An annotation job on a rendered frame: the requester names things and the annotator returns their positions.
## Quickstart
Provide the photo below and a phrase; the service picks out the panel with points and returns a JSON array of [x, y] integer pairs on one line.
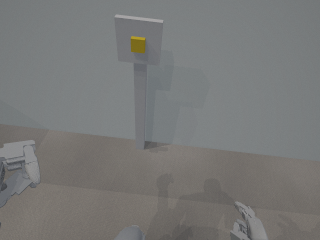
[[151, 30]]

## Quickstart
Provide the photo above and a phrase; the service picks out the button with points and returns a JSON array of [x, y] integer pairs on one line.
[[138, 44]]

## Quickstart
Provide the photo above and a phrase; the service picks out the robot left thigh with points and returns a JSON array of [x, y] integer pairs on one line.
[[131, 233]]

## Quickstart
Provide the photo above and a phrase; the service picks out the robot right hand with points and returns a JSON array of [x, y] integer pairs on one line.
[[253, 229]]

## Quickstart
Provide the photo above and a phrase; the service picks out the robot left hand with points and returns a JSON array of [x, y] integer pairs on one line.
[[15, 156]]

